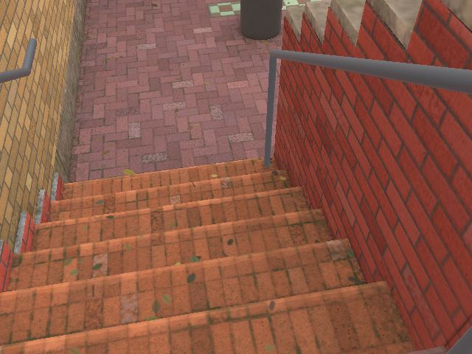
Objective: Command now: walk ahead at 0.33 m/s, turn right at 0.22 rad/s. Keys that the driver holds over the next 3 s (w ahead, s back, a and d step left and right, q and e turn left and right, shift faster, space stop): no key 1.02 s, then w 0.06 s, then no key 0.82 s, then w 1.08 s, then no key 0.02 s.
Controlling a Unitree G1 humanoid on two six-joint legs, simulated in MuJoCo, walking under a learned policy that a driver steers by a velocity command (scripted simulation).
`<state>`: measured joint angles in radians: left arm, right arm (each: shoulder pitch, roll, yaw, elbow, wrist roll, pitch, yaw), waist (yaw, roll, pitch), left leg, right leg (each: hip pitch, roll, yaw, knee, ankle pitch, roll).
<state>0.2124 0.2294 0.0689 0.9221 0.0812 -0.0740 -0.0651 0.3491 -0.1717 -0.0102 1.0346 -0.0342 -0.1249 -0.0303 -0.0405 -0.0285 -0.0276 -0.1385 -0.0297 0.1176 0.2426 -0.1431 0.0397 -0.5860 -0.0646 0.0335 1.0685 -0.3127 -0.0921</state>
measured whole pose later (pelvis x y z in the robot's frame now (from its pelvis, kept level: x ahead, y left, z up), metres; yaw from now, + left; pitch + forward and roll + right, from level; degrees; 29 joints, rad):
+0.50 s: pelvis +0.12 -0.03 -0.02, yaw -2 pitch +2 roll +0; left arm 0.09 0.19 0.03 0.95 0.00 -0.07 -0.10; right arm 0.19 -0.18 -0.01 1.00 0.01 -0.07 0.06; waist -0.02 0.02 0.02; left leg -0.15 0.09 0.08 0.52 -0.39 -0.06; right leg -0.39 0.02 -0.04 0.52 -0.16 -0.04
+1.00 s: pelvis +0.12 -0.01 -0.01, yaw -2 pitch -1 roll -1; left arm 0.10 0.24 0.05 1.02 0.00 -0.06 -0.06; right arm 0.22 -0.20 -0.05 1.04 0.00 -0.07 0.08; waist 0.00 0.01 0.05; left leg -0.09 0.08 0.09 0.49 -0.39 -0.03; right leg -0.31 0.01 -0.04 0.46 -0.13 -0.01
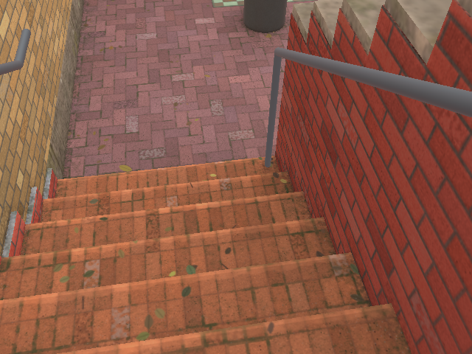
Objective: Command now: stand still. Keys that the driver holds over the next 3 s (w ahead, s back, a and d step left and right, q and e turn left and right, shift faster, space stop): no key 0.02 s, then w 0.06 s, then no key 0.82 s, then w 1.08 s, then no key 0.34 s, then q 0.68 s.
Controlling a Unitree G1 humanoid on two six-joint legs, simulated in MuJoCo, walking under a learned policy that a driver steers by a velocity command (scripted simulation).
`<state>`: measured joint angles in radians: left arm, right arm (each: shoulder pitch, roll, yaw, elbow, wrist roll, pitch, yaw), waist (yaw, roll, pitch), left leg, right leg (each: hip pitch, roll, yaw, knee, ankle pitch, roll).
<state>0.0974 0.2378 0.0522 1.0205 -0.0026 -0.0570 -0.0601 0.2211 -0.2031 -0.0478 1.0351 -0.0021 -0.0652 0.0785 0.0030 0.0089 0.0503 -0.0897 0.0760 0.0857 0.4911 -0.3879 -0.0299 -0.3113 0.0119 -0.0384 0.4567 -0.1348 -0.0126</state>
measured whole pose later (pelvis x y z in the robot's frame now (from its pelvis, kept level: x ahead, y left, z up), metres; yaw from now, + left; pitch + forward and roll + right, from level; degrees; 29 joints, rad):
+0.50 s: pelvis +0.02 -0.01 +0.00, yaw +1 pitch +0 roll -1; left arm 0.09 0.21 0.04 1.02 0.00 -0.06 -0.09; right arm 0.28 -0.20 -0.03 1.07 0.01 -0.04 0.03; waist -0.01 0.02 0.05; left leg -0.06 0.09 0.07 0.47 -0.41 -0.06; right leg -0.31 0.02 -0.06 0.52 -0.21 -0.03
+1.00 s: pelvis +0.01 -0.01 +0.00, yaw +1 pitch +0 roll -1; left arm 0.17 0.24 0.07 1.05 0.02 -0.07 -0.07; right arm 0.34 -0.21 -0.03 1.08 -0.03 -0.05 0.03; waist 0.00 0.02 0.04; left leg -0.07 0.08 0.07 0.49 -0.41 -0.01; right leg -0.32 0.02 -0.05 0.52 -0.26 -0.04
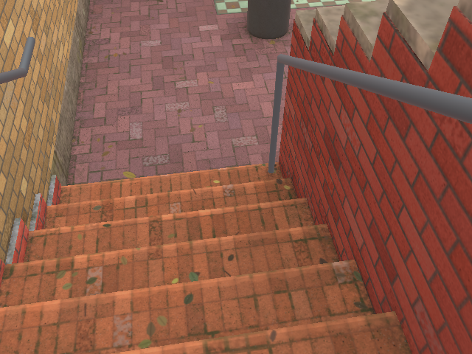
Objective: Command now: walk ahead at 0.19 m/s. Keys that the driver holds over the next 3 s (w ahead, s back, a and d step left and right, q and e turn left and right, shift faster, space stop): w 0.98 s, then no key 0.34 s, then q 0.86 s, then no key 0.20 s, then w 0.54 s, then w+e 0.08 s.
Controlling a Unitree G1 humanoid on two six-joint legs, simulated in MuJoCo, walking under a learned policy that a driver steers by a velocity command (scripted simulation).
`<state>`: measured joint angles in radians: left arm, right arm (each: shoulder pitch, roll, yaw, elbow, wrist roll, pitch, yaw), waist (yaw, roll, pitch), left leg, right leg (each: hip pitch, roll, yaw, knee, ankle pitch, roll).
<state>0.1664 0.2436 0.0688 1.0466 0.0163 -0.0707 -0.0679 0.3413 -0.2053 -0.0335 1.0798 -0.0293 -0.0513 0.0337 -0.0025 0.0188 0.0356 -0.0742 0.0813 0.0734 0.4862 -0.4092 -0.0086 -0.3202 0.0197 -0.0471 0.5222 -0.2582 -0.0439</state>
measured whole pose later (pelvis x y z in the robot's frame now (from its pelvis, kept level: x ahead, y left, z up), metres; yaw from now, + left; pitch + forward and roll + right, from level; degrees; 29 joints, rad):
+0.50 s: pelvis +0.16 -0.03 +0.00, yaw +1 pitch +1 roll -2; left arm 0.59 0.10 0.00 1.10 0.12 -0.12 -0.03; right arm 0.14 -0.16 -0.02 0.88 -0.09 -0.07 0.02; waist 0.08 0.04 -0.02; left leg -0.63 0.11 -0.01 0.95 -0.06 0.04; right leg -0.04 0.07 -0.06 0.34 -0.32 -0.06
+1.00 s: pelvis +0.43 +0.10 -0.19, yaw +0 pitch +1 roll +1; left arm 0.36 0.22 0.01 0.94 0.08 -0.07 -0.05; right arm 0.47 -0.24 -0.03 1.07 -0.10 -0.10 0.04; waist 0.01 -0.03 -0.01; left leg -0.31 -0.02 0.12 0.60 -0.32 0.07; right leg -0.84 -0.10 0.03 1.65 -0.22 -0.09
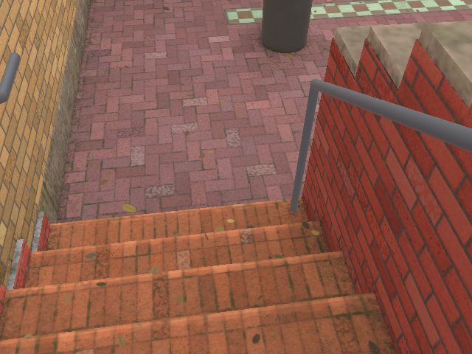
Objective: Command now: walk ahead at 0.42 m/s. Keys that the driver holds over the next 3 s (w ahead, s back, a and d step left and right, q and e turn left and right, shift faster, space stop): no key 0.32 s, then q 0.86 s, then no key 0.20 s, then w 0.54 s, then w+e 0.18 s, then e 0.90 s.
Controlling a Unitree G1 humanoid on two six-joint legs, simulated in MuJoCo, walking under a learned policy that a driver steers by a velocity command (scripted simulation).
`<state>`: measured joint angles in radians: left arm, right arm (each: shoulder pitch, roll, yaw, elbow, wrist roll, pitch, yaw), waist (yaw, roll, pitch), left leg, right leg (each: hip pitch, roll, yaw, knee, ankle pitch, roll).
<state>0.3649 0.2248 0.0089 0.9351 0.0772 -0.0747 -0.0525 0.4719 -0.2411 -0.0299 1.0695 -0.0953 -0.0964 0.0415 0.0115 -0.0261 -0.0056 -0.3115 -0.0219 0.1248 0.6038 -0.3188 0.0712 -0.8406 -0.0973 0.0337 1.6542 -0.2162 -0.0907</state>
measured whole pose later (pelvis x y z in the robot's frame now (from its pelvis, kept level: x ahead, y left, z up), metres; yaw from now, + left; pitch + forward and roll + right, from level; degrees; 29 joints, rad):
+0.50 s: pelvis +0.22 -0.07 -0.16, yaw +3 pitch +2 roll +3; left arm 0.21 0.25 0.02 0.91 0.08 -0.05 -0.07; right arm 0.51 -0.15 0.02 1.03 -0.03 -0.05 0.08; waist -0.10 -0.06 0.01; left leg -0.57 0.00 -0.02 1.91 -0.88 -0.06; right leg -0.32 -0.06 -0.10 0.36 -0.06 -0.01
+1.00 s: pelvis +0.25 +0.00 -0.18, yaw +21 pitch +4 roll -1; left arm 0.46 0.15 0.07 0.92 0.09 -0.10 0.10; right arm 0.27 -0.18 -0.02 0.72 -0.03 -0.01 0.05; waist 0.11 0.02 -0.02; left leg -0.40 0.03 0.11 0.52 -0.17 0.08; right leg -0.33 -0.24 -0.34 0.59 -0.36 0.04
